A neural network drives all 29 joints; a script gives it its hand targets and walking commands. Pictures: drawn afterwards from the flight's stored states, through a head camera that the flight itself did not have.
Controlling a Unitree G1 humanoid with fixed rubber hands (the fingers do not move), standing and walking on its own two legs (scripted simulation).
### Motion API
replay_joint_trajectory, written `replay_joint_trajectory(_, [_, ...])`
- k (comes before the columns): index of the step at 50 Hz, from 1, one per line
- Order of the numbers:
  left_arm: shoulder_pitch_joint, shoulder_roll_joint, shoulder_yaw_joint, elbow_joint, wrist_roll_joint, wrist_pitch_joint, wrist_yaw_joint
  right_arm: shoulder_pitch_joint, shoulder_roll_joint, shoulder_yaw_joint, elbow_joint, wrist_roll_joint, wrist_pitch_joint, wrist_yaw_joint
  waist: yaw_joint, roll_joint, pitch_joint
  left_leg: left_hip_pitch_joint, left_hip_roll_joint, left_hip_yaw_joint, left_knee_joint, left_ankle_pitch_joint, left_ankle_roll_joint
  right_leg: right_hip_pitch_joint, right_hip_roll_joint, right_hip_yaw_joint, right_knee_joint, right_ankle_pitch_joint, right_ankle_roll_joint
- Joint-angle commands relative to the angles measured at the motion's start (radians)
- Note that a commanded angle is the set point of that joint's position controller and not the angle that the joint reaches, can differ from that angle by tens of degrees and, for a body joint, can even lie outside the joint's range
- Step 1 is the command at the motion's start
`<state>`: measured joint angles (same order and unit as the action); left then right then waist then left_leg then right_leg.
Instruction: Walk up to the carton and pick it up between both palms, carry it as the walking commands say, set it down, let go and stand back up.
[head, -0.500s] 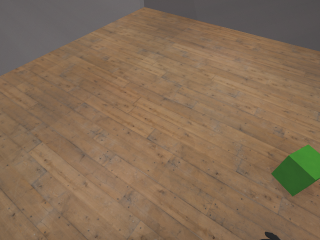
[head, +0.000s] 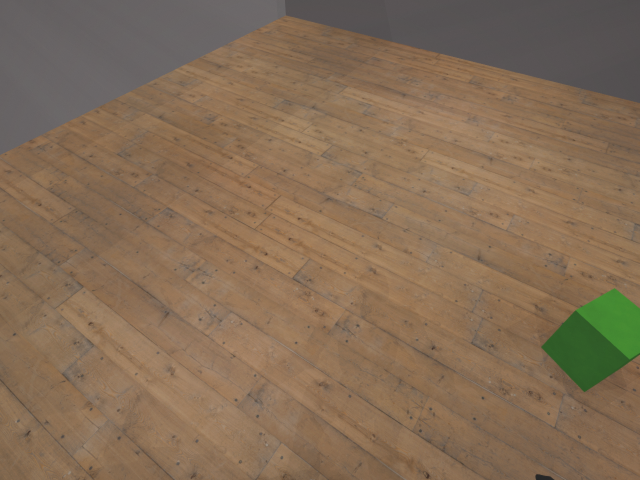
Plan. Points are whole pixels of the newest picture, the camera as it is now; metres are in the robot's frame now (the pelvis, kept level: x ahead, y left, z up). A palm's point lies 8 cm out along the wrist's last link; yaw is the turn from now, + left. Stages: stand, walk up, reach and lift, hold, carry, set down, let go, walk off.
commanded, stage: stand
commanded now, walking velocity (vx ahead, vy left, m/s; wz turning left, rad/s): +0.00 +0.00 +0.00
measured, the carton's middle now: (599, 340) +0.61 -0.89 -0.66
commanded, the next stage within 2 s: walk up in 1.04 s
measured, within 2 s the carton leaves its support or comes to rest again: neither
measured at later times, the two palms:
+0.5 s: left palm out of the picture +0.08 +0.31 -0.11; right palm out of the picture +0.09 -0.30 -0.11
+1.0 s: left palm out of the picture +0.09 +0.30 -0.11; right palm out of the picture +0.08 -0.30 -0.11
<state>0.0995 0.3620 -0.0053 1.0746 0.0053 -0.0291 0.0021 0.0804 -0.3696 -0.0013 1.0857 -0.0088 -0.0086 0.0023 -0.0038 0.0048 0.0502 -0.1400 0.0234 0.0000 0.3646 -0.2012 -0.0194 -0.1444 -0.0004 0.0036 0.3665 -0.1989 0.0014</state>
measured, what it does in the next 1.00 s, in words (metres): stands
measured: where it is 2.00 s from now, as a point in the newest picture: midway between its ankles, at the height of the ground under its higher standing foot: outside the picture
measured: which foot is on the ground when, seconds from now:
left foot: down 0.00-1.00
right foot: down 0.00-1.00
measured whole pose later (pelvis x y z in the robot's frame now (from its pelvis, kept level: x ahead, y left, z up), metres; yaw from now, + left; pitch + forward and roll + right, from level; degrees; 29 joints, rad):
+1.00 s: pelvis +0.00 +0.00 +0.00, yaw -1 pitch -1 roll +0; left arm 0.10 0.36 -0.01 1.10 0.00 -0.02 0.00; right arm 0.09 -0.37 0.00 1.11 -0.01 -0.01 0.00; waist 0.00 0.00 0.05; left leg -0.12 0.02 0.01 0.33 -0.19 -0.02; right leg -0.13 0.00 0.02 0.34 -0.19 0.01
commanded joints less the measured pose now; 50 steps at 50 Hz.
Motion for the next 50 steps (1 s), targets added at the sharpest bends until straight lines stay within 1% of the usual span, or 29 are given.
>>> replay_joint_trajectory(1, [-0.033,0.186,0.034,-0.049,-0.004,-0.011,0.008,-0.049,-0.211,-0.044,-0.047,-0.002,-0.025,-0.006,0.002,-0.014,-0.089,0.011,0.1,-0.088,-0.052,0.115,0.045,0.023,-0.111,0.09,-0.059,0.124,-0.024])
replay_joint_trajectory(2, [-0.028,0.198,0.036,-0.042,-0.004,-0.012,0.006,-0.066,-0.214,-0.043,-0.044,0.0,-0.02,-0.005,0.009,0.007,-0.073,0.018,0.094,-0.086,-0.055,0.102,0.04,0.0,-0.111,0.105,-0.073,0.133,-0.023])
replay_joint_trajectory(3, [-0.036,0.203,0.035,-0.041,0.001,-0.011,0.009,-0.05,-0.187,-0.034,-0.046,-0.002,-0.02,-0.003,-0.012,0.011,-0.094,0.028,0.1,-0.085,-0.05,0.097,0.041,0.017,-0.114,0.105,-0.068,0.139,-0.025])
replay_joint_trajectory(5, [-0.033,0.193,0.035,-0.049,-0.003,-0.011,0.002,-0.025,-0.193,-0.028,-0.032,-0.001,-0.026,-0.009,0.006,-0.001,-0.085,0.003,0.102,-0.082,-0.059,0.098,0.047,0.022,-0.116,0.104,-0.067,0.138,-0.025])
replay_joint_trajectory(8, [-0.04,0.213,0.046,-0.042,-0.004,-0.011,0.01,-0.024,-0.189,-0.037,-0.037,0.0,-0.018,-0.005,-0.005,-0.022,-0.079,0.02,0.104,-0.083,-0.069,0.129,0.043,-0.003,-0.106,0.105,-0.051,0.117,-0.025])
replay_joint_trajectory(9, [-0.015,0.195,0.04,-0.035,-0.003,-0.011,0.009,-0.049,-0.207,-0.04,-0.022,-0.004,-0.021,-0.007,0.015,0.027,-0.086,0.025,0.104,-0.091,-0.061,0.144,0.05,0.022,-0.114,0.102,-0.068,0.148,-0.024])
replay_joint_trajectory(11, [-0.026,0.211,0.046,-0.038,0.004,-0.007,0.009,-0.032,-0.192,-0.034,-0.029,0.002,-0.024,-0.008,-0.005,0.012,-0.099,0.03,0.103,-0.082,-0.056,0.159,0.041,0.026,-0.112,0.104,-0.056,0.187,-0.028])
replay_joint_trajectory(13, [-0.015,0.21,0.042,-0.033,-0.003,-0.008,0.008,-0.047,-0.192,-0.031,-0.026,-0.002,-0.023,-0.01,0.008,0.011,-0.086,0.02,0.105,-0.088,-0.058,0.172,0.049,0.033,-0.12,0.106,-0.049,0.211,-0.026])
replay_joint_trajectory(15, [-0.026,0.218,0.045,-0.029,0.005,-0.005,0.008,-0.048,-0.183,-0.042,-0.035,-0.003,-0.02,-0.01,0.005,-0.056,-0.071,0.029,0.107,-0.087,-0.068,0.126,0.043,0.012,-0.112,0.084,-0.056,0.161,-0.027])
replay_joint_trajectory(17, [-0.01,0.194,0.036,-0.041,0.0,-0.007,0.007,-0.027,-0.213,-0.039,-0.023,-0.005,-0.021,-0.007,0.01,-0.002,-0.097,0.017,0.095,-0.08,-0.065,0.099,0.046,0.033,-0.118,0.104,-0.063,0.147,-0.025])
replay_joint_trajectory(18, [-0.041,0.217,0.043,-0.032,0.0,-0.005,0.008,-0.05,-0.193,-0.036,-0.032,0.002,-0.026,-0.004,-0.004,-0.022,-0.076,0.021,0.099,-0.085,-0.081,0.101,0.04,0.004,-0.11,0.101,-0.056,0.132,-0.031])
replay_joint_trajectory(19, [-0.032,0.18,0.034,-0.033,-0.002,-0.004,0.007,-0.059,-0.209,-0.039,-0.02,-0.006,-0.02,-0.007,0.006,0.044,-0.08,0.021,0.097,-0.074,-0.07,0.105,0.045,0.008,-0.116,0.103,-0.075,0.132,-0.024])
replay_joint_trajectory(20, [-0.01,0.197,0.032,-0.031,0.0,-0.007,0.007,-0.033,-0.199,-0.04,-0.022,-0.002,-0.019,-0.005,-0.002,-0.003,-0.048,0.017,0.094,-0.08,-0.068,0.098,0.036,-0.008,-0.11,0.106,-0.067,0.137,-0.023])
replay_joint_trajectory(22, [-0.017,0.222,0.043,-0.022,0.0,-0.007,0.013,-0.024,-0.193,-0.035,-0.016,-0.004,-0.019,-0.004,-0.007,-0.026,-0.092,0.047,0.108,-0.088,-0.075,0.146,0.041,0.016,-0.112,0.097,-0.049,0.158,-0.03])
replay_joint_trajectory(23, [-0.008,0.209,0.041,-0.027,-0.002,-0.009,0.009,-0.021,-0.208,-0.04,-0.016,-0.005,-0.023,-0.007,0.01,0.018,-0.085,0.027,0.102,-0.081,-0.059,0.151,0.043,0.029,-0.116,0.102,-0.055,0.17,-0.025])
replay_joint_trajectory(26, [-0.015,0.208,0.034,-0.024,-0.004,-0.009,0.01,-0.028,-0.196,-0.037,-0.025,0.007,-0.017,-0.004,-0.011,-0.001,-0.094,0.059,0.106,-0.082,-0.057,0.165,0.046,0.006,-0.115,0.105,-0.049,0.162,-0.027])
replay_joint_trajectory(27, [-0.009,0.204,0.04,-0.022,-0.001,-0.01,0.008,-0.033,-0.223,-0.047,-0.018,-0.003,-0.018,-0.007,0.0,0.018,-0.08,0.046,0.102,-0.081,-0.057,0.154,0.041,0.006,-0.115,0.104,-0.055,0.161,-0.02])
replay_joint_trajectory(28, [-0.019,0.183,0.027,-0.03,0.008,-0.006,0.011,-0.021,-0.202,-0.042,-0.023,0.002,-0.019,-0.004,-0.01,-0.034,-0.079,0.051,0.108,-0.088,-0.062,0.151,0.045,-0.002,-0.118,0.103,-0.049,0.176,-0.025])
replay_joint_trajectory(29, [-0.016,0.193,0.03,-0.032,-0.007,-0.003,0.013,-0.034,-0.204,-0.036,-0.017,-0.001,-0.017,-0.005,0.012,-0.035,-0.088,0.031,0.111,-0.089,-0.051,0.166,0.052,0.019,-0.122,0.099,-0.048,0.189,-0.033])
replay_joint_trajectory(31, [-0.036,0.21,0.036,-0.03,0.0,-0.006,0.012,-0.042,-0.198,-0.039,-0.02,-0.003,-0.02,-0.008,0.001,0.025,-0.086,0.033,0.097,-0.08,-0.063,0.147,0.044,0.022,-0.121,0.11,-0.059,0.188,-0.026])
replay_joint_trajectory(33, [-0.015,0.22,0.043,-0.022,-0.007,-0.006,0.015,-0.034,-0.209,-0.042,-0.019,0.003,-0.013,-0.005,0.006,0.017,-0.104,0.039,0.1,-0.084,-0.065,0.132,0.044,0.033,-0.115,0.111,-0.06,0.161,-0.026])
replay_joint_trajectory(35, [-0.02,0.209,0.037,-0.01,0.003,-0.006,0.013,-0.02,-0.212,-0.047,-0.015,-0.001,-0.014,-0.008,-0.006,-0.038,-0.067,0.042,0.104,-0.094,-0.07,0.123,0.047,0.007,-0.114,0.1,-0.06,0.128,-0.022])
replay_joint_trajectory(36, [0.001,0.191,0.037,-0.019,-0.002,-0.007,0.011,-0.014,-0.232,-0.051,-0.013,-0.001,-0.013,-0.009,0.012,0.006,-0.079,0.035,0.103,-0.086,-0.059,0.12,0.048,0.007,-0.116,0.11,-0.076,0.132,-0.021])
replay_joint_trajectory(37, [-0.025,0.214,0.032,-0.015,0.001,-0.002,0.012,-0.031,-0.184,-0.041,-0.021,0.001,-0.01,-0.005,-0.007,-0.061,-0.043,0.035,0.106,-0.088,-0.077,0.11,0.046,-0.015,-0.115,0.101,-0.07,0.137,-0.028])
replay_joint_trajectory(39, [-0.023,0.192,0.03,-0.023,0.004,-0.005,0.006,-0.025,-0.214,-0.046,-0.014,-0.007,-0.012,-0.008,-0.003,0.036,-0.064,0.029,0.099,-0.073,-0.077,0.11,0.039,0.018,-0.122,0.102,-0.076,0.163,-0.022])
replay_joint_trajectory(42, [-0.021,0.202,0.034,-0.03,0.002,-0.007,0.008,-0.021,-0.186,-0.04,-0.021,0.001,-0.015,-0.004,0.004,-0.032,-0.095,0.05,0.108,-0.081,-0.082,0.131,0.041,0.011,-0.112,0.098,-0.069,0.126,-0.025])
replay_joint_trajectory(44, [-0.027,0.203,0.029,-0.021,0.001,-0.011,0.013,-0.034,-0.2,-0.039,-0.017,-0.002,-0.018,-0.004,0.002,0.016,-0.073,0.044,0.104,-0.083,-0.072,0.144,0.045,0.005,-0.117,0.11,-0.068,0.15,-0.021])
replay_joint_trajectory(49, [-0.032,0.223,0.038,-0.025,0.0,-0.006,0.012,-0.023,-0.196,-0.04,-0.02,0.002,-0.017,-0.01,-0.003,0.0,-0.065,0.04,0.108,-0.097,-0.089,0.124,0.041,0.017,-0.115,0.109,-0.067,0.142,-0.029])
replay_joint_trajectory(50, [-0.01,0.221,0.041,-0.016,-0.001,-0.006,0.011,-0.016,-0.187,-0.035,-0.016,0.005,-0.014,-0.008,0.002,0.034,-0.086,0.038,0.104,-0.078,-0.093,0.129,0.043,0.034,-0.113,0.115,-0.066,0.136,-0.022])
